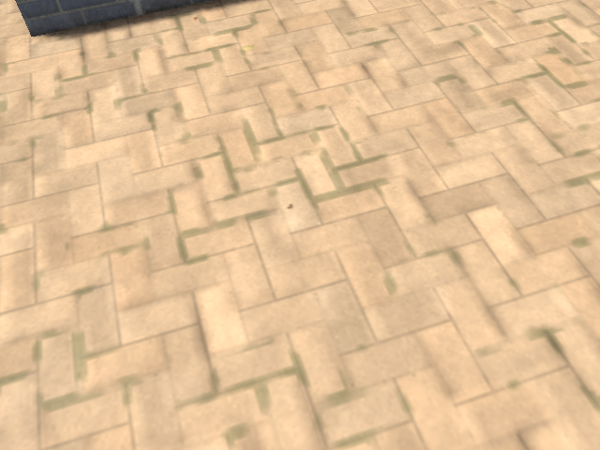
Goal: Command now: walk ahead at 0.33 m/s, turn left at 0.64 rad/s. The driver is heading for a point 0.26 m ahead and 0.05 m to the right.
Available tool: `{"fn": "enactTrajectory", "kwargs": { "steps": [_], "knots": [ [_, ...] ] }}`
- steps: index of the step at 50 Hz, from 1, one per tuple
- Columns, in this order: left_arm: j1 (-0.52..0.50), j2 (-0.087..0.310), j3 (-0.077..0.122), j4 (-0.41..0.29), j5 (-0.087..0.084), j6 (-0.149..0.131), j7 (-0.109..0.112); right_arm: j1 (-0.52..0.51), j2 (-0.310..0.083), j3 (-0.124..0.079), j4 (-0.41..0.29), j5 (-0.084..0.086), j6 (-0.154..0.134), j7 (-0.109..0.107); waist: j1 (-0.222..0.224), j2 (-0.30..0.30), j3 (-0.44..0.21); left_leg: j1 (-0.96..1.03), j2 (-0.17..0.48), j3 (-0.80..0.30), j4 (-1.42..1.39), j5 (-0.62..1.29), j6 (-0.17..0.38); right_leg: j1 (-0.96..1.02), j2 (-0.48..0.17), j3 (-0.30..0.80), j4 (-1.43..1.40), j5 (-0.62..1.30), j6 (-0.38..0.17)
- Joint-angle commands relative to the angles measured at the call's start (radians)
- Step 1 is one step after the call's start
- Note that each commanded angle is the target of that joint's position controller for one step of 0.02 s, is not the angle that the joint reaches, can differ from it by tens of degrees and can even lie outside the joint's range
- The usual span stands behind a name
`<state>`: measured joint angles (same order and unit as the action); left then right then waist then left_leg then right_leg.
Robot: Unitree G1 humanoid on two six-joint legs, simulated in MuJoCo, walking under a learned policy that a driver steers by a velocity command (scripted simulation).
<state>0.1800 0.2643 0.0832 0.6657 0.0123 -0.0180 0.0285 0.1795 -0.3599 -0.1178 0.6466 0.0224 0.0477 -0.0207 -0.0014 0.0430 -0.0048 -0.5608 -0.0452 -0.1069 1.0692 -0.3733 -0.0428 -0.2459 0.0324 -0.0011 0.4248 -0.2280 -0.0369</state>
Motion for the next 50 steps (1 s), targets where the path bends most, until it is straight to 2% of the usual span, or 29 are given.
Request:
{"fn": "enactTrajectory", "kwargs": {
  "steps": [1,3,5,7,9,11,13,14,15,16,17,18,19,20,21,23,24,26,28,30,31,32,33,34,35,36,37,43,50],
  "knots": [
    [0.030,0.142,0.027,-0.061,-0.011,-0.039,0.012,-0.001,-0.050,-0.004,-0.065,-0.001,-0.029,0.017,0.026,-0.158,-0.023,-0.264,0.082,0.020,0.159,0.085,-0.008,0.191,-0.278,0.333,-0.256,-0.396,-0.122],
    [0.136,0.135,0.022,-0.023,-0.005,-0.059,-0.003,-0.052,-0.008,0.018,-0.075,-0.004,-0.060,0.017,0.066,-0.131,0.011,-0.273,0.077,0.005,0.062,0.118,0.001,0.198,-0.277,0.355,-0.285,-0.404,-0.152],
    [0.157,0.142,0.020,-0.014,-0.018,-0.065,-0.011,-0.101,-0.005,0.026,-0.090,-0.011,-0.090,0.016,0.063,-0.140,0.033,-0.242,0.103,0.047,-0.076,0.146,0.003,0.190,-0.274,0.364,-0.305,-0.335,-0.175],
    [0.123,0.154,0.023,-0.018,-0.019,-0.060,-0.014,-0.134,0.018,0.039,-0.086,-0.012,-0.108,0.019,0.066,-0.165,0.063,-0.126,0.089,0.087,-0.254,0.154,-0.003,0.132,-0.235,0.267,-0.297,-0.136,-0.164],
    [0.130,0.179,0.028,-0.002,-0.020,-0.052,-0.022,-0.149,0.037,0.047,-0.082,-0.010,-0.116,0.026,0.073,-0.202,0.061,0.015,0.061,0.126,-0.384,0.129,-0.011,0.081,-0.207,0.187,-0.261,0.028,-0.155],
    [0.177,0.197,0.031,0.026,-0.028,-0.043,-0.032,-0.146,0.023,0.046,-0.086,-0.004,-0.114,0.033,0.076,-0.230,0.039,0.102,0.044,0.137,-0.458,0.101,-0.006,0.083,-0.227,0.184,-0.207,0.131,-0.163],
    [0.166,0.192,0.027,0.035,-0.043,-0.029,-0.031,-0.085,0.008,0.040,-0.070,-0.001,-0.112,0.038,0.027,-0.229,0.000,0.251,0.029,0.138,-0.605,0.223,0.027,0.067,-0.241,0.191,-0.138,0.211,-0.137],
    [0.168,0.172,0.018,0.039,-0.041,-0.027,-0.028,-0.041,-0.009,0.032,-0.053,-0.006,-0.108,0.035,0.003,-0.204,-0.032,0.365,0.021,0.133,-0.671,0.273,0.050,0.044,-0.224,0.178,-0.090,0.243,-0.103],
    [0.165,0.132,0.003,0.041,-0.029,-0.033,-0.026,0.017,-0.034,0.024,-0.046,-0.013,-0.104,0.025,-0.028,-0.173,-0.085,0.509,0.073,0.077,-0.697,0.325,0.076,0.001,-0.179,0.129,0.005,0.253,-0.049],
    [0.148,0.061,-0.024,0.010,0.009,-0.042,-0.025,0.127,-0.105,0.013,-0.044,-0.036,-0.096,0.012,-0.060,0.001,-0.209,0.728,0.282,-0.138,-0.657,0.620,0.134,-0.143,-0.102,0.049,0.266,-0.012,0.024],
    [0.229,0.028,-0.036,0.005,0.004,-0.048,-0.014,0.127,-0.168,0.000,-0.026,-0.046,-0.084,0.012,-0.024,0.245,-0.240,0.781,0.465,-0.350,-0.689,0.708,0.302,-0.346,-0.033,0.005,0.462,-0.372,0.080],
    [0.210,0.136,-0.007,0.022,-0.007,-0.038,-0.006,0.148,-0.101,0.011,-0.015,-0.027,-0.081,0.018,-0.061,0.152,-0.204,0.708,0.436,-0.351,-0.715,0.617,0.338,-0.376,-0.068,0.047,0.605,-0.424,0.103],
    [0.182,0.161,0.004,0.024,-0.018,-0.027,-0.006,0.103,-0.059,0.028,-0.013,-0.022,-0.085,0.025,-0.044,0.122,-0.141,0.650,0.384,-0.268,-0.723,0.590,0.311,-0.404,-0.085,0.053,0.660,-0.377,0.104],
    [0.174,0.143,0.004,0.039,-0.018,-0.014,0.000,0.045,-0.032,0.038,-0.014,-0.024,-0.088,0.029,-0.021,0.085,-0.110,0.586,0.333,-0.200,-0.738,0.568,0.281,-0.393,-0.103,0.049,0.659,-0.323,0.106],
    [0.162,0.134,0.003,0.037,-0.009,0.000,0.005,-0.007,-0.008,0.046,-0.015,-0.020,-0.088,0.032,-0.001,0.080,-0.075,0.509,0.308,-0.155,-0.761,0.585,0.266,-0.360,-0.116,0.053,0.619,-0.265,0.114],
    [0.178,0.088,-0.006,0.052,-0.004,0.013,0.009,-0.065,0.027,0.058,-0.003,-0.041,-0.093,0.029,0.043,0.096,-0.066,0.376,0.250,-0.051,-0.776,0.697,0.255,-0.208,-0.115,0.049,0.529,-0.152,0.126],
    [0.184,0.069,-0.011,0.057,-0.003,0.013,0.009,-0.084,0.032,0.060,0.004,-0.045,-0.095,0.027,0.055,0.101,-0.072,0.344,0.228,-0.011,-0.768,0.736,0.253,-0.149,-0.108,0.041,0.461,-0.122,0.128],
    [0.142,0.051,-0.022,0.050,0.000,0.014,0.009,-0.081,0.022,0.057,0.022,-0.045,-0.091,0.022,0.042,0.107,-0.078,0.332,0.217,0.012,-0.751,0.767,0.254,-0.080,-0.094,0.028,0.335,-0.080,0.123],
    [0.108,0.066,-0.021,0.040,-0.005,0.020,0.008,-0.052,0.002,0.054,0.047,-0.037,-0.085,0.021,0.025,0.097,-0.087,0.349,0.239,-0.017,-0.739,0.733,0.263,-0.037,-0.085,0.027,0.252,-0.042,0.113],
    [0.096,0.074,-0.020,0.040,-0.006,0.028,0.007,-0.062,0.003,0.059,0.063,-0.025,-0.080,0.024,0.036,0.076,-0.070,0.325,0.237,-0.037,-0.729,0.579,0.249,0.037,-0.079,0.025,0.131,0.036,0.091],
    [0.088,0.077,-0.021,0.038,0.003,0.029,0.007,-0.057,0.014,0.065,0.075,-0.018,-0.080,0.027,0.047,0.052,-0.053,0.298,0.214,-0.038,-0.727,0.436,0.215,0.095,-0.078,0.028,0.030,0.131,0.073],
    [0.067,0.105,-0.017,0.027,0.013,0.029,0.010,-0.022,0.033,0.073,0.091,-0.024,-0.085,0.029,0.036,0.012,-0.040,0.264,0.180,-0.037,-0.720,0.295,0.166,0.155,-0.113,0.077,-0.007,0.257,0.056],
    [0.051,0.161,-0.006,0.010,0.009,0.031,0.017,0.024,0.038,0.076,0.101,-0.045,-0.092,0.034,-0.002,-0.070,-0.042,0.221,0.123,-0.008,-0.699,0.149,0.121,0.213,-0.169,0.121,0.020,0.396,0.030],
    [0.016,0.179,0.003,0.023,-0.006,0.034,0.017,0.076,0.038,0.075,0.113,-0.044,-0.092,0.034,-0.039,-0.168,-0.038,0.232,0.073,0.041,-0.709,0.108,0.091,0.177,-0.156,0.104,0.062,0.300,-0.006],
    [-0.003,0.125,-0.005,0.014,-0.010,0.033,0.009,0.033,0.015,0.074,0.121,-0.042,-0.088,0.029,0.005,-0.134,-0.016,0.258,0.060,0.062,-0.687,0.116,0.071,0.133,-0.127,0.094,0.055,0.229,-0.006],
    [-0.003,0.094,-0.015,0.019,-0.003,0.030,0.006,0.007,0.013,0.072,0.120,-0.037,-0.083,0.024,0.012,-0.118,-0.012,0.262,0.060,0.068,-0.671,0.149,0.067,0.124,-0.119,0.092,0.051,0.231,0.004],
    [-0.006,0.086,-0.018,0.023,-0.001,0.026,0.004,0.005,0.020,0.073,0.123,-0.033,-0.077,0.019,0.012,-0.121,-0.014,0.275,0.064,0.067,-0.660,0.198,0.068,0.122,-0.112,0.087,0.054,0.264,0.012],
    [-0.019,0.087,-0.018,0.051,-0.007,0.013,0.004,0.027,0.019,0.069,0.157,-0.028,-0.058,0.008,0.003,-0.082,-0.039,0.350,0.072,0.069,-0.626,0.340,0.067,0.117,-0.101,0.074,0.078,0.341,0.017],
    [-0.035,0.086,-0.018,0.107,-0.008,0.013,0.005,0.032,0.017,0.064,0.209,-0.026,-0.042,-0.003,-0.004,-0.044,-0.022,0.383,0.076,0.071,-0.630,0.344,0.060,0.105,-0.090,0.065,0.067,0.316,0.017]
  ]
}}
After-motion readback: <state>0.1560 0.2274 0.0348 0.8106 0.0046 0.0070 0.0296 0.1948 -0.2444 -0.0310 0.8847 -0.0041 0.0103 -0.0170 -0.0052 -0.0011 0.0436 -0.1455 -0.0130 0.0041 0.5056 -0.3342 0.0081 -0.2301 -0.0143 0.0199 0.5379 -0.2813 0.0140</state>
